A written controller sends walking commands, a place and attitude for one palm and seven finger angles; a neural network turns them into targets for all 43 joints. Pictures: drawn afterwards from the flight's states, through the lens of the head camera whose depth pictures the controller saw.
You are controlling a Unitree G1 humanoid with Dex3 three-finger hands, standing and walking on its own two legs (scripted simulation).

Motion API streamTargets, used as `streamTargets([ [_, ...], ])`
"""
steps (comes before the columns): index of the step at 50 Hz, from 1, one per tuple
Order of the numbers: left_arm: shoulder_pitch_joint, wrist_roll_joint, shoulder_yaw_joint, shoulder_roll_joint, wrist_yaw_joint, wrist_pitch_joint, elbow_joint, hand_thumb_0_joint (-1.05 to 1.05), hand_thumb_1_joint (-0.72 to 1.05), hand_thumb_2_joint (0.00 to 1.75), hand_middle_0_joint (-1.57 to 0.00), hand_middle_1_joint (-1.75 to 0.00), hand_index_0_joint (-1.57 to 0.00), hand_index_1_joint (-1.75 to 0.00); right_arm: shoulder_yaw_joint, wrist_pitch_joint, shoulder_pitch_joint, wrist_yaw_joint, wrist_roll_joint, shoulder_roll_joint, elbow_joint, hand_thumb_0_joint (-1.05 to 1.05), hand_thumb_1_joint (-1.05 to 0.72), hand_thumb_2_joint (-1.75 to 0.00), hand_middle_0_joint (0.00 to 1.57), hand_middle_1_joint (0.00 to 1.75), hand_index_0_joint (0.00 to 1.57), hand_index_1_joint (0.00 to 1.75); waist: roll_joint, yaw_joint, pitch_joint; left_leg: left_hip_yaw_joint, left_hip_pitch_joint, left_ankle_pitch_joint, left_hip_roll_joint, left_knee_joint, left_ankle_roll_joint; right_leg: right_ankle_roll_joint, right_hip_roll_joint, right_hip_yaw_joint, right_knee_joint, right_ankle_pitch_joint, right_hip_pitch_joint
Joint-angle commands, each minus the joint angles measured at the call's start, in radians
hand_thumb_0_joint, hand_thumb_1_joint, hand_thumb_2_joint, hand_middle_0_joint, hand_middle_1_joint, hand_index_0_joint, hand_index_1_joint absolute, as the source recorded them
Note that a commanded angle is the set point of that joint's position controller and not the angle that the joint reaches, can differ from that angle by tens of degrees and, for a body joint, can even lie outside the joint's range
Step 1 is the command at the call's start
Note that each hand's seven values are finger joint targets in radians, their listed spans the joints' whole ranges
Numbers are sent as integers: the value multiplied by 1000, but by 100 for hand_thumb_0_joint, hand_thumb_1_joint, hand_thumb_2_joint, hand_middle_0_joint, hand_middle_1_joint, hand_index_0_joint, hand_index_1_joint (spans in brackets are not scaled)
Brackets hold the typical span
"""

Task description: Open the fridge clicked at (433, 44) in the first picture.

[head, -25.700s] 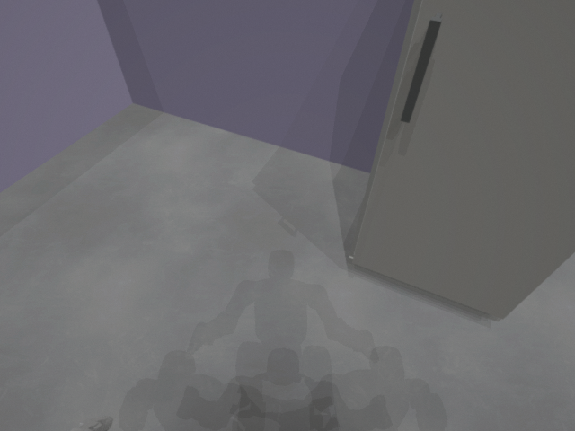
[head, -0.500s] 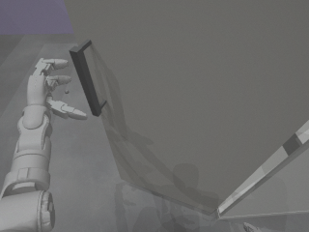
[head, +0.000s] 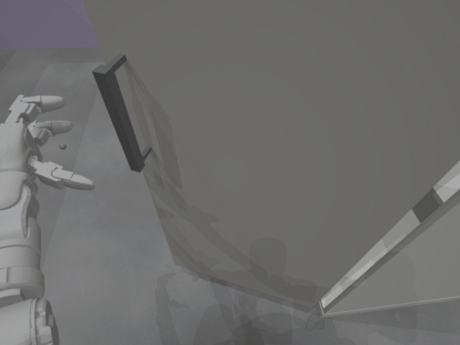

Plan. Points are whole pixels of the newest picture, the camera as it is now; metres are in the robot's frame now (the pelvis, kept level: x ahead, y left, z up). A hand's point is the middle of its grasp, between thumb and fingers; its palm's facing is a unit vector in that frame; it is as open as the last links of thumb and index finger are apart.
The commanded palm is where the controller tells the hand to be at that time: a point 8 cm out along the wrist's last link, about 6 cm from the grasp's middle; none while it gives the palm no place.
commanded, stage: slip the hand off the handle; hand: left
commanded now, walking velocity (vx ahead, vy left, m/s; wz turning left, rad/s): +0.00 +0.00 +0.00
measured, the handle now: (129, 119) +0.47 +0.19 +0.14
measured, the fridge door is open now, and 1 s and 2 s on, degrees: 66 66 66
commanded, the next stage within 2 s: draw the hand back to the body in 0.46 s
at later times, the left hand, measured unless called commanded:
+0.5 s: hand (32, 197) +0.30 +0.29 +0.14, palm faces +0.28 -0.94 -0.17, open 14.7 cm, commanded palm +0.27 +0.33 +0.15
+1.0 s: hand (21, 223) +0.25 +0.28 +0.15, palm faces +0.07 -1.00 -0.04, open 14.7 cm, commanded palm +0.22 +0.32 +0.16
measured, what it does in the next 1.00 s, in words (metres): stands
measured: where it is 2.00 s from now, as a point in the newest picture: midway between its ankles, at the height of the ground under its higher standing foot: outside the picture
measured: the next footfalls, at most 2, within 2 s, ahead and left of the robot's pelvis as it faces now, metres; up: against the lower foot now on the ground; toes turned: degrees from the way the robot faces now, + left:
none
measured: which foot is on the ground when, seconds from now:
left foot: down 0.00-1.00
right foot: down 0.00-1.00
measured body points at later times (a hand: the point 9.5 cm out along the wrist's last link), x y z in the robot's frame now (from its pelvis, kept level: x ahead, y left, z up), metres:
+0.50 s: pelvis +0.00 -0.01 +0.00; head +0.00 -0.01 +0.45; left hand +0.27 +0.34 +0.15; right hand +0.18 -0.24 -0.08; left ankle +0.03 +0.12 -0.72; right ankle -0.01 -0.14 -0.72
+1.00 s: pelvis +0.00 -0.01 +0.01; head -0.02 -0.02 +0.46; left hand +0.24 +0.33 +0.16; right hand +0.18 -0.25 -0.06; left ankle +0.03 +0.12 -0.72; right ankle -0.01 -0.14 -0.72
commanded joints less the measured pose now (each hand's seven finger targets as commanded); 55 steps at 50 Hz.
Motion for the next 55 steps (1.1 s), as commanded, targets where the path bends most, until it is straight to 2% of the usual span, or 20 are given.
streamTargets([
  [1, -302, -22, 56, 279, 23, -55, -357, 0, -55, 20, -25, -115, -25, -115, -54, -54, -65, -20, 3, -151, -139, 0, -90, -90, 20, 30, 20, 30, 100, 36, -275, -61, 204, 211, -47, -84, 21, -41, 59, -13, -62, 209, 55],
  [5, -231, -27, 52, 259, 32, -55, -463, 0, -55, 20, -25, -115, -25, -115, -49, -71, -94, -29, 0, -147, -144, 0, -90, -90, 20, 30, 20, 30, 108, 41, -280, -67, 236, 231, -44, -86, 17, -43, 64, -21, -63, 212, 66],
  [9, -176, -44, 27, 219, 21, -22, -484, 0, -55, 20, -25, -115, -25, -115, -38, -83, -132, -39, 5, -139, -144, 0, -90, -90, 20, 30, 20, 30, 113, 43, -228, -70, 226, 179, -46, -108, 12, -42, 59, -24, -82, 175, 60],
  [14, -143, -67, 5, 182, 5, 12, -498, 0, -55, 20, -25, -115, -25, -115, -25, -97, -173, -52, 9, -133, -148, 0, -90, -90, 20, 30, 20, 30, 69, 42, -187, -68, 228, 133, -50, -118, 14, -39, 52, -24, -106, 143, 58],
  [21, -15, -91, 41, 198, -21, 28, -549, 0, -55, 20, -25, -115, -25, -115, -16, -113, -216, -58, 10, -132, -164, 0, -90, -90, 20, 30, 20, 30, 50, 67, -190, -60, 236, 160, -54, -114, 13, -38, 41, -20, -103, 182, 93],
  [26, -91, -103, 62, 232, -35, 30, -562, 0, -55, 20, -25, -115, -25, -115, -6, -122, -235, -72, 9, -132, -152, 0, -90, -90, 20, 30, 20, 30, 45, 49, -156, -55, 225, 109, -58, -112, 15, -30, 32, -6, -126, 132, 70],
  [29, -148, -102, 24, 207, -46, 16, -537, 0, -55, 20, -25, -115, -25, -115, -3, -131, -238, -82, 10, -129, -140, 0, -90, -90, 20, 30, 20, 30, 79, 37, -135, -59, 227, 78, -59, -114, 13, -32, 31, -3, -138, 89, 46],
  [30, -131, -197, -37, 155, -150, 78, -480, 0, -55, 20, -25, -115, -25, -115, 3, -135, -250, -90, 32, -149, -148, 0, -90, -90, 20, 30, 20, 30, 76, 27, -197, -58, 282, 96, -65, -126, 23, -42, 27, 10, -155, 133, 125],
  [31, -158, -228, 11, 227, -204, 108, -551, 0, -55, 20, -25, -115, -25, -115, -1, -143, -259, -99, 42, -150, -165, 0, -90, -90, 20, 30, 20, 30, 88, 46, -232, -60, 302, 125, -65, -124, 27, -39, 19, 14, -156, 183, 162],
  [32, -164, -243, 46, 279, -242, 137, -560, 0, -55, 20, -25, -115, -25, -115, 3, -146, -269, -108, 42, -156, -176, 0, -90, -90, 20, 30, 20, 30, 94, 57, -255, -64, 308, 147, -69, -124, 29, -39, 19, 15, -153, 206, 180],
  [35, -51, -268, 92, 324, -331, 172, -516, 0, -55, 20, -25, -115, -25, -115, 16, -150, -269, -107, 37, -155, -192, 0, -90, -90, 20, 30, 20, 30, 77, 72, -224, -76, 298, 195, -76, -123, 31, -38, 18, 20, -156, 248, 202],
  [36, 9, -280, 96, 310, -342, 175, -514, 0, -55, 20, -25, -115, -25, -115, 19, -153, -268, -97, 38, -144, -209, 0, -90, -90, 20, 30, 20, 30, 56, 82, -197, -76, 275, 199, -77, -126, 30, -35, 13, 21, -152, 263, 201],
  [38, 122, -300, 132, 299, -338, 187, -499, 0, -55, 20, -25, -115, -25, -115, 19, -157, -265, -78, 41, -145, -230, 0, -90, -90, 20, 30, 20, 30, 16, 100, -146, -74, 239, 195, -75, -134, 26, -33, 14, 8, -144, 265, 200],
  [40, 195, -308, 169, 307, -322, 199, -542, 0, -55, 20, -25, -115, -25, -115, 12, -165, -270, -63, 43, -149, -255, 0, -90, -90, 20, 30, 20, 30, -4, 118, -161, -66, 243, 213, -72, -129, 26, -33, 14, 5, -133, 283, 215],
  [42, 219, -312, 127, 248, -312, 215, -592, 0, -55, 20, -25, -115, -25, -115, 13, -170, -268, -54, 49, -141, -272, 0, -90, -90, 20, 30, 20, 30, 1, 107, -136, -60, 244, 197, -69, -139, 22, -28, 21, -5, -137, 264, 189],
  [44, 204, -310, 112, 232, -299, 224, -653, 0, -55, 20, -25, -115, -25, -115, 12, -175, -271, -54, 49, -144, -276, 0, -90, -90, 20, 30, 20, 30, 34, 98, -118, -62, 259, 176, -67, -148, 21, -29, 30, -9, -150, 223, 169],
  [46, 195, -303, 120, 247, -285, 227, -702, 0, -55, 20, -25, -115, -25, -115, 10, -182, -269, -61, 45, -149, -267, 0, -90, -90, 20, 30, 20, 30, 29, 92, -116, -60, 267, 172, -63, -147, 23, -27, 29, -3, -157, 214, 164],
  [49, 187, -297, 104, 231, -272, 219, -776, 0, -55, 20, -25, -115, -25, -115, 16, -193, -280, -72, 42, -144, -262, 0, -90, -90, 20, 30, 20, 30, 76, 90, -108, -67, 294, 148, -65, -167, 22, -31, 39, -12, -174, 164, 158],
  [54, 221, -295, 94, 213, -261, 219, -852, 0, -37, 29, -24, -104, -24, -104, 28, -210, -296, -83, 37, -137, -244, 0, -90, -90, 20, 30, 20, 30, 115, 96, -108, -74, 325, 141, -64, -196, 19, -35, 44, -25, -193, 152, 178],
  [55, 221, -125, 160, 300, -14, 157, -926, 0, -33, 31, -24, -102, -24, -102, 23, -220, -291, -66, -17, -116, -227, 0, -90, -90, 20, 30, 20, 30, 76, 125, 12, -45, 274, 119, -63, -203, 5, -37, 29, 1, -275, 105, 142],
])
